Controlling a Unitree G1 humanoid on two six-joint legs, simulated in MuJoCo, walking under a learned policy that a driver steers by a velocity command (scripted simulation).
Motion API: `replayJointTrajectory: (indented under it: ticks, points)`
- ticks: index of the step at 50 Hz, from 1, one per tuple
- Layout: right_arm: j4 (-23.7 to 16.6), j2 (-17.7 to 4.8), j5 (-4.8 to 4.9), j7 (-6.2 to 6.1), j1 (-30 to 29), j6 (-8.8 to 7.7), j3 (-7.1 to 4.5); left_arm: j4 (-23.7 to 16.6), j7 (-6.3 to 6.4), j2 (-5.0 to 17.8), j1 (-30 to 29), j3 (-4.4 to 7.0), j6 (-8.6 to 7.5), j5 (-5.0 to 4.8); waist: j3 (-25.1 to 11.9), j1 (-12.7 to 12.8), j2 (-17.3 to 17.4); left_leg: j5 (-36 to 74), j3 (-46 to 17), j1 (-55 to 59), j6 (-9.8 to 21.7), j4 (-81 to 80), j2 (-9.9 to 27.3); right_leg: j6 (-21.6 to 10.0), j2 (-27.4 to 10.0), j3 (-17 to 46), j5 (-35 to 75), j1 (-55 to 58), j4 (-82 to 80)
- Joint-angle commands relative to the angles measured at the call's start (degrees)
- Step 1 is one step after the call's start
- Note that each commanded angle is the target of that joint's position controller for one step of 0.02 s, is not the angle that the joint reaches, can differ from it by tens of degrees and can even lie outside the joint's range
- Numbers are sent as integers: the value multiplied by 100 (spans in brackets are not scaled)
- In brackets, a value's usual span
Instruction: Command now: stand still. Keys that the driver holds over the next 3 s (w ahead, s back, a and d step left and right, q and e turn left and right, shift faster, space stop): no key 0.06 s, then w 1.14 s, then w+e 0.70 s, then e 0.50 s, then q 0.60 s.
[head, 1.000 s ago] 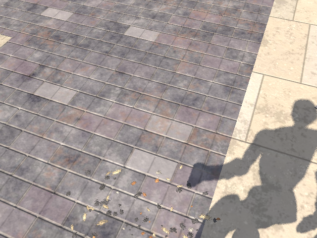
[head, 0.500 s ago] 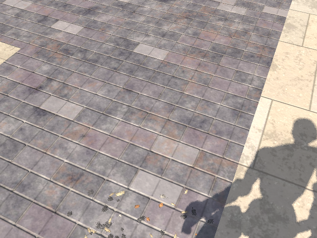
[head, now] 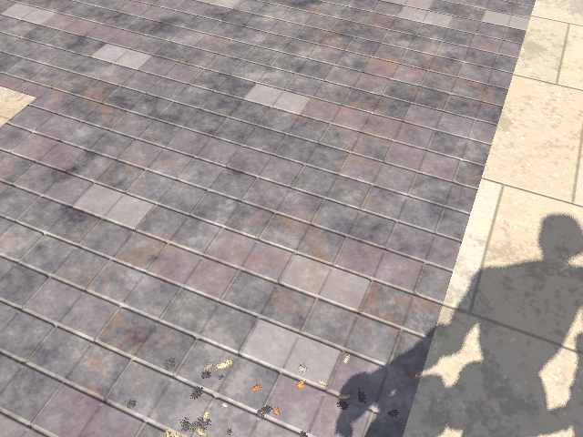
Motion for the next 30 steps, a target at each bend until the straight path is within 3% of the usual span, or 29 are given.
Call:
replayJointTrajectory:
  ticks: [1, 3, 4, 5, 7, 8, 10, 11, 12, 14, 16, 17, 18, 19, 20, 22, 23, 24, 26, 30]
  points:
    - [-79, -539, -2, -25, 339, -28, -80, -120, 20, 583, 62, 98, -35, 3, -91, 7, 63, 1051, -176, -549, 81, -503, 205, -191, -214, 216, 1166, 476, -283]
    - [-70, -525, -2, -31, 375, -30, -76, -96, 22, 567, 80, 98, -34, 4, -68, 9, 57, 965, -170, -572, 79, -515, 200, -187, -211, 217, 1097, 458, -297]
    - [-2, -478, 4, -36, 513, -24, -70, -26, 22, 503, 190, 87, -29, 5, -193, 3, 69, 352, -120, -528, 105, -552, 150, -191, -132, 134, 467, 498, -285]
    - [15, -537, 42, -49, 563, -10, -98, 0, 26, 526, 223, 105, -19, -26, -88, 1, 128, -572, -133, -643, 201, -560, 116, -218, 3, 15, -565, 356, -162]
    - [-105, -721, 98, -79, 529, -26, -165, -53, 25, 577, 165, 139, -66, -53, 388, -42, 282, -2285, -517, -973, 501, -701, 328, -307, 107, -40, -2207, -378, 93]
    - [-128, -789, 130, -80, 668, -80, -193, -137, 4, 528, 30, 131, -146, -57, 594, -127, 379, -2699, -898, -977, 675, -877, 584, -331, 90, -29, -2289, -757, 301]
    - [-71, -1085, 194, -50, 1011, -217, -312, -288, -92, 284, -201, 89, -353, -101, 768, -241, 975, -3075, -2193, -550, 1187, -1532, 1530, -278, 122, -332, -1331, -1440, 1332]
    - [-99, -1114, 183, -35, 978, -270, -340, -348, -147, 275, -286, 87, -433, -118, 890, -238, 1015, -2866, -2626, -556, 1373, -1696, 1885, -343, -84, -176, -1145, -1654, 1737]
    - [-162, -1054, 155, -14, 889, -322, -331, -379, -193, 289, -255, 94, -498, -149, 913, -162, 939, -2524, -2688, -501, 1407, -1672, 1979, -423, -203, -68, -1316, -1786, 1876]
    - [-307, -963, 215, 48, 562, -367, -316, -336, -249, 307, 27, 108, -593, -206, 844, 100, 799, -1754, -2040, -582, 1119, -1354, 1680, -535, -234, -161, -1360, -1218, 949]
    - [-462, -964, 218, 96, 265, -346, -312, 117, -240, 445, 1063, 239, -597, -166, 419, 514, 566, -626, -1079, -1492, 753, -579, 970, -435, 169, -446, -368, 844, 148]
    - [-596, -830, 183, 114, 23, -386, -262, 300, -224, 766, 1890, 362, -594, -125, 120, 849, -183, 439, -405, -2107, 456, 969, 481, -648, -462, 644, -579, 1731, -365]
    - [-829, -418, 168, 95, 61, -482, -168, 396, -255, 1459, 2685, 519, -618, -141, -328, 979, -1848, -418, 269, -3307, 68, 3041, -271, -1473, -1831, 3249, -1072, 2655, -1420]
    - [-904, -545, 241, 102, -106, -567, -202, 344, -285, 1011, 2456, 333, -707, -34, -246, 773, -1253, -1299, -495, -3867, 151, 4303, -151, -1728, -2280, 4201, -1228, 2474, -1723]
    - [-923, -574, 348, 154, -114, -622, -214, 186, -283, 725, 1975, 231, -777, -30, 142, 510, -750, -908, -719, -4275, 336, 4816, 154, -1587, -2238, 3641, -1048, 2242, -1637]
    - [-881, -645, 275, 190, -136, -667, -265, -35, -345, 536, 1429, 120, -805, -26, 319, 240, -234, 125, -577, -4232, 485, 4466, 587, -1218, -1770, 2324, -217, 1835, -1714]
    - [-893, -746, 217, 202, -207, -648, -328, -57, -351, 405, 1399, 61, -777, -5, 307, 183, -261, 424, -478, -3967, 475, 4140, 705, -1032, -1511, 1764, 435, 1663, -1755]
    - [-889, -695, 206, 234, -193, -610, -341, -41, -334, 350, 1518, 32, -733, 15, 252, 165, -390, 577, -369, -3751, 421, 3904, 728, -951, -1349, 1393, 910, 1568, -1781]
    - [-962, -509, 179, 276, -390, -519, -318, -6, -254, 441, 1782, 19, -675, 28, 262, 173, -368, 803, -167, -3725, 244, 3503, 719, -981, -1240, 1010, 1575, 1484, -1873]
    - [-1430, -300, 160, 299, -1533, -484, -191, -134, -118, 694, 1819, 43, -616, 56, 540, 336, -323, 1641, 72, -3457, 46, 1767, 543, -971, -1088, 548, 1727, 973, -2169]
